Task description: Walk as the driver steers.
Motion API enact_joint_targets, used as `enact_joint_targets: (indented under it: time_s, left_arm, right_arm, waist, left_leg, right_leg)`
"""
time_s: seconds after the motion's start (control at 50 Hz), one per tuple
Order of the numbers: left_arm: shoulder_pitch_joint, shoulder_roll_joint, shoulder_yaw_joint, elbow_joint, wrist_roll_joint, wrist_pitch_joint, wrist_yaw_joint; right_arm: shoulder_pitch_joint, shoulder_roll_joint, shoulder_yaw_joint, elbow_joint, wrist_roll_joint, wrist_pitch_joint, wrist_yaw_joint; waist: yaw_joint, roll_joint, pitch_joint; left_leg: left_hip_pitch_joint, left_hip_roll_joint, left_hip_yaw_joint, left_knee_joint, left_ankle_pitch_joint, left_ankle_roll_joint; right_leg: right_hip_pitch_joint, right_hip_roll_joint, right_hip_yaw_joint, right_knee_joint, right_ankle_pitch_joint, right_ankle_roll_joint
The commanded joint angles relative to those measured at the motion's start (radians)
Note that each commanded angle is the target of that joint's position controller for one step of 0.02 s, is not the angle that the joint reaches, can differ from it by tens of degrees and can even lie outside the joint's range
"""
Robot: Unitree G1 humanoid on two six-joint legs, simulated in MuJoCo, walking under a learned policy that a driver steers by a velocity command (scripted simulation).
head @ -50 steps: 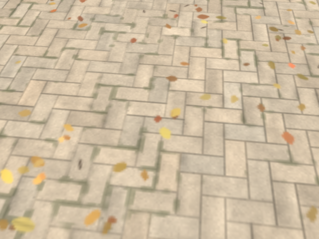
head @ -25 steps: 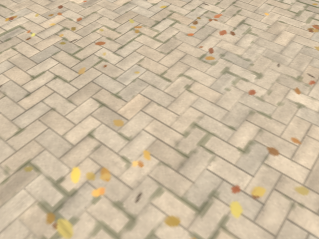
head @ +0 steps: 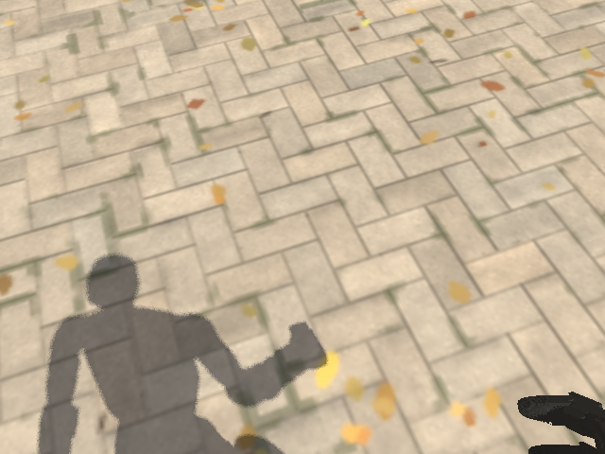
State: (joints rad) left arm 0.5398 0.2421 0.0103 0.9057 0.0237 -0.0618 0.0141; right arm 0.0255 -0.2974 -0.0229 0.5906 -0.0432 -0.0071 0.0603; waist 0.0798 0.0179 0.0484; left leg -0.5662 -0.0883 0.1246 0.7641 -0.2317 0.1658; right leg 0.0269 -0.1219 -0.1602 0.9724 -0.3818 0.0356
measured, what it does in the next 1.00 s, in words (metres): walks ahead, turning left: right foot, then left foot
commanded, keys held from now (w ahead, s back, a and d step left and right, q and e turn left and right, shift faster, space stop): shift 0.06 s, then w+shift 0.28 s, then w+q+shift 0.20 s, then q+shift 0.46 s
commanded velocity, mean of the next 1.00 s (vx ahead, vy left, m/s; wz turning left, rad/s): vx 0.62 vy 0.00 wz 0.56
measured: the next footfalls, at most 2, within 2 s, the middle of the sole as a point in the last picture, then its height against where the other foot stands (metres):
right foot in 0.40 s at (395, 401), level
left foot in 0.82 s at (286, 276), level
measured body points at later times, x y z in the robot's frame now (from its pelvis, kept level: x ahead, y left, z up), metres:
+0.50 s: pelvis +0.41 -0.01 +0.02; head +0.44 -0.01 +0.47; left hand +0.54 +0.26 -0.07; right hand +0.44 -0.29 -0.11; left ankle +0.18 +0.06 -0.59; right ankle +0.50 -0.10 -0.70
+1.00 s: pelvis +0.72 +0.08 +0.03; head +0.77 +0.12 +0.47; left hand +0.81 +0.40 -0.05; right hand +0.97 -0.12 -0.06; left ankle +0.80 +0.15 -0.70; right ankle +0.78 -0.10 -0.60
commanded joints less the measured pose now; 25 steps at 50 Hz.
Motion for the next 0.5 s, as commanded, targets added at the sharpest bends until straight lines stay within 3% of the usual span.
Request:
enact_joint_targets:
  time_s: [0.02, 0.04, 0.06, 0.08, 0.1, 0.14, 0.2, 0.24, 0.3, 0.34, 0.36, 0.38, 0.4, 0.42, 0.44, 0.46, 0.48, 0.5]
  left_arm:
    - [-0.219, 0.201, 0.04, -0.214, -0.044, -0.046, 0.0]
    - [-0.194, 0.155, 0.023, -0.208, -0.043, -0.046, 0.003]
    - [-0.214, 0.194, 0.046, -0.215, -0.061, -0.071, 0.02]
    - [-0.175, 0.125, 0.02, -0.177, -0.001, -0.025, -0.002]
    - [-0.105, 0.102, 0.018, -0.175, 0.017, 0.005, -0.015]
    - [-0.146, 0.092, 0.02, -0.177, 0.03, 0.029, -0.035]
    - [-0.346, 0.07, 0.009, -0.246, 0.026, 0.021, -0.056]
    - [-0.449, 0.061, 0.001, -0.268, 0.012, 0.013, -0.063]
    - [-0.539, 0.086, 0.006, -0.293, -0.002, 0.011, -0.062]
    - [-0.527, 0.117, 0.018, -0.288, 0.004, 0.008, -0.055]
    - [-0.484, 0.136, 0.027, -0.279, 0.007, 0.009, -0.046]
    - [-0.371, 0.164, 0.041, -0.248, 0.006, 0.01, -0.035]
    - [-0.167, 0.192, 0.055, -0.188, 0.011, 0.008, -0.021]
    - [0.019, 0.266, 0.078, -0.156, 0.034, 0.006, 0.001]
    - [0.012, 0.348, 0.103, -0.158, 0.063, 0.002, -0.001]
    - [-0.072, 0.249, 0.086, -0.172, 0.04, 0.001, -0.015]
    - [-0.17, 0.199, 0.075, -0.173, 0.029, -0.004, -0.016]
    - [-0.205, 0.16, 0.068, -0.163, 0.027, -0.011, -0.02]
  right_arm:
    - [0.397, -0.256, -0.098, 0.063, 0.012, -0.007, -0.057]
    - [0.373, -0.202, -0.083, 0.101, 0.022, -0.018, -0.065]
    - [0.264, -0.124, -0.063, 0.043, 0.078, -0.055, -0.049]
    - [0.257, -0.121, -0.05, 0.111, 0.021, -0.046, -0.064]
    - [0.273, -0.104, -0.042, 0.113, 0.02, -0.05, -0.064]
    - [0.297, -0.086, -0.038, 0.145, 0.033, -0.067, -0.059]
    - [0.298, -0.099, -0.041, 0.168, 0.042, -0.084, -0.049]
    - [0.336, -0.095, -0.041, 0.186, 0.05, -0.096, -0.042]
    - [0.385, -0.129, -0.046, 0.221, 0.051, -0.109, -0.049]
    - [0.393, -0.161, -0.05, 0.241, 0.038, -0.105, -0.056]
    - [0.4, -0.181, -0.052, 0.249, 0.028, -0.1, -0.062]
    - [0.392, -0.199, -0.055, 0.257, 0.014, -0.09, -0.069]
    - [0.358, -0.211, -0.056, 0.255, 0.006, -0.079, -0.073]
    - [0.352, -0.149, -0.037, 0.236, 0.005, -0.082, -0.069]
    - [0.491, -0.005, -0.006, 0.198, 0.053, -0.087, -0.055]
    - [0.379, -0.108, -0.019, 0.206, 0.036, -0.086, -0.063]
    - [0.306, -0.128, -0.028, 0.185, 0.042, -0.081, -0.06]
    - [0.294, -0.111, -0.02, 0.189, 0.037, -0.074, -0.053]
  waist:
    - [-0.235, -0.028, -0.372]
    - [-0.164, -0.046, -0.198]
    - [-0.139, -0.105, -0.191]
    - [-0.064, -0.092, -0.066]
    - [-0.034, -0.016, -0.066]
    - [-0.026, 0.0, -0.03]
    - [-0.051, 0.021, 0.026]
    - [-0.093, 0.017, 0.041]
    - [-0.118, 0.01, 0.065]
    - [-0.095, 0.004, 0.034]
    - [-0.07, 0.027, -0.011]
    - [-0.008, 0.041, -0.077]
    - [0.094, 0.024, -0.168]
    - [0.164, -0.047, -0.281]
    - [0.046, -0.322, -0.412]
    - [0.065, -0.167, -0.333]
    - [0.021, -0.104, -0.167]
    - [-0.005, -0.021, -0.103]
  left_leg:
    - [1.014, 0.431, -0.692, -0.325, 0.656, 0.22]
    - [0.796, 0.404, -0.558, -0.336, 0.827, 0.192]
    - [0.712, 0.344, -0.517, -0.392, 0.645, 0.175]
    - [0.528, 0.289, -0.399, -0.419, 0.718, 0.115]
    - [0.446, 0.292, -0.372, -0.452, 0.718, 0.137]
    - [0.398, 0.227, -0.314, -0.516, 0.573, 0.124]
    - [0.374, 0.147, -0.225, -0.603, 0.467, 0.084]
    - [0.374, 0.136, -0.208, -0.647, 0.467, 0.06]
    - [0.49, 0.21, -0.235, -0.716, 0.523, 0.039]
    - [0.616, 0.232, -0.21, -0.633, 0.816, 0.017]
    - [0.647, 0.25, -0.224, -0.533, 1.004, 0.005]
    - [0.662, 0.255, -0.232, -0.38, 1.121, -0.003]
    - [0.57, 0.231, -0.221, -0.135, 1.049, -0.01]
    - [0.365, 0.171, -0.198, 0.191, 0.759, -0.012]
    - [-0.002, -0.004, -0.175, 0.586, -0.122, -0.044]
    - [-0.107, 0.028, -0.244, 0.652, -0.163, -0.015]
    - [-0.143, 0.088, -0.238, 0.619, -0.056, -0.019]
    - [-0.113, 0.13, -0.228, 0.578, -0.015, -0.024]
  right_leg:
    - [-0.803, 0.051, 0.2, 0.646, 0.066, -0.028]
    - [-0.768, 0.022, 0.178, 0.542, 0.057, -0.029]
    - [-0.747, 0.0, 0.243, 0.477, -0.012, -0.018]
    - [-0.654, -0.018, 0.189, 0.369, 0.037, -0.037]
    - [-0.586, -0.014, 0.192, 0.314, 0.022, -0.034]
    - [-0.604, -0.016, 0.165, 0.197, 0.037, -0.034]
    - [-0.652, -0.014, 0.113, -0.048, 0.272, -0.038]
    - [-0.588, 0.016, 0.081, -0.233, 0.432, -0.05]
    - [-0.55, 0.045, 0.086, -0.369, 0.54, -0.092]
    - [-0.509, 0.103, 0.064, -0.404, 0.439, -0.126]
    - [-0.431, 0.137, 0.068, -0.394, 0.358, -0.139]
    - [-0.321, 0.167, 0.081, -0.383, 0.256, -0.151]
    - [-0.093, 0.169, 0.09, -0.42, 0.203, -0.166]
    - [0.169, -0.011, 0.273, -0.426, -0.031, -0.193]
    - [0.397, -0.304, 0.831, -0.583, -0.467, -0.306]
    - [0.295, -0.283, 0.971, -0.731, -0.596, -0.261]
    - [0.145, -0.266, 0.778, -0.734, -0.446, -0.233]
    - [0.034, -0.236, 0.65, -0.753, -0.253, -0.218]
Velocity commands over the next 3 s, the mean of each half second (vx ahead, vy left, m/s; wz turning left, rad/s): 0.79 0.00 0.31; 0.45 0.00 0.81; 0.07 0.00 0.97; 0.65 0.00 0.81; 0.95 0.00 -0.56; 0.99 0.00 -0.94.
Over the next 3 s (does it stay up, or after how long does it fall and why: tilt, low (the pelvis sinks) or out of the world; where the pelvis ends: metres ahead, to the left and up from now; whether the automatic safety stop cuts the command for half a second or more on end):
stays up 1.03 1.06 0.04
